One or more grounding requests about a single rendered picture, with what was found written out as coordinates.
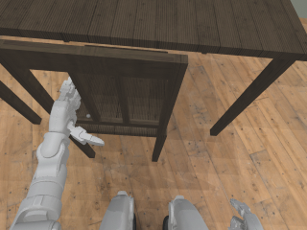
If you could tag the robot left forearm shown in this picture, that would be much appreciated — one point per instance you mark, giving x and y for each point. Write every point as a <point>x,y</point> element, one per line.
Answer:
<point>43,200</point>

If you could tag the robot left hand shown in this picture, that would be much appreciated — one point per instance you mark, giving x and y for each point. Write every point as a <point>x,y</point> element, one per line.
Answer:
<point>64,109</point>

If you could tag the robot right hand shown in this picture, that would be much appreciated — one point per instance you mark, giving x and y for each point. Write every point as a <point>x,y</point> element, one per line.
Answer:
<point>249,222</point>

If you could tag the table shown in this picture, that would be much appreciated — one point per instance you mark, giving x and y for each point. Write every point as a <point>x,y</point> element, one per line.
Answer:
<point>246,28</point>

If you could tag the robot right shin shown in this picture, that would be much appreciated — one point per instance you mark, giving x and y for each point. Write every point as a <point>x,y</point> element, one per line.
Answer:
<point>170,227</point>

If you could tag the left robot thigh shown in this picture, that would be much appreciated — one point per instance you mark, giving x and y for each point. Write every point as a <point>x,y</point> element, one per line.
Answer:
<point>118,213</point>

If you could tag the robot left upper arm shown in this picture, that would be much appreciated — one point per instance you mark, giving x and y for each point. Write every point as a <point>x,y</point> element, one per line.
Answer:
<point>48,224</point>

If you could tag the chair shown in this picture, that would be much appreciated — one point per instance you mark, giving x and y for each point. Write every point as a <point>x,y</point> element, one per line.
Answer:
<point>130,92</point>

